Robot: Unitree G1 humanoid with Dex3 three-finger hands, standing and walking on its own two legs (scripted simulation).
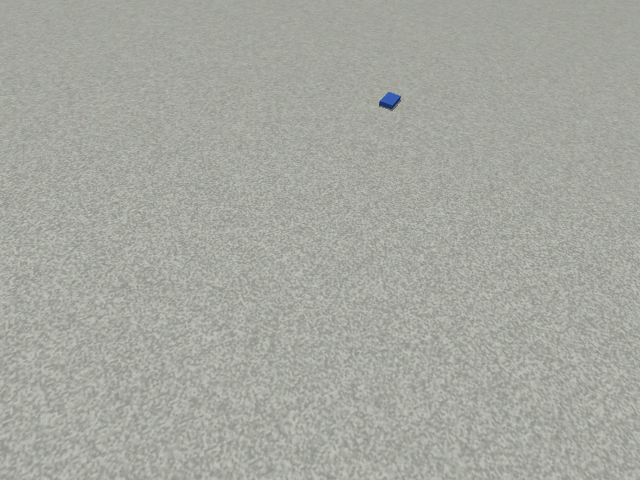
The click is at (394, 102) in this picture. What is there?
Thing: flat box
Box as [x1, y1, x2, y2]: [379, 92, 400, 108]
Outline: 388,92 380,100 379,104 391,108 399,100 400,96
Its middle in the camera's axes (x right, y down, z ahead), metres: +0.44 -0.82 +2.40
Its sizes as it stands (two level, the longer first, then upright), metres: 0.132 0.083 0.026
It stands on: the floor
